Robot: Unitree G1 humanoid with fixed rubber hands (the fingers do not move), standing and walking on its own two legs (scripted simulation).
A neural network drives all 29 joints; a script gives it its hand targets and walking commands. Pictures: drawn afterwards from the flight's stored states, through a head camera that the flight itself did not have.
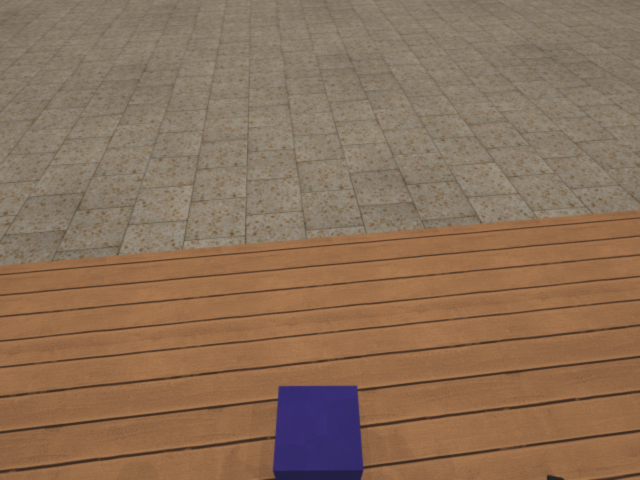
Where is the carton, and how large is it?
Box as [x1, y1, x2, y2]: [273, 386, 362, 479]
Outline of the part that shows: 279,386 273,471 276,479 360,479 362,472 362,457 356,386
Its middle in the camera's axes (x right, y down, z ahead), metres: +0.00 +0.54 +1.05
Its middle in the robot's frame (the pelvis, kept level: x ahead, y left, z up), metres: +0.39 +0.02 -0.66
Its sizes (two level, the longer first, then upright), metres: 0.210 0.200 0.250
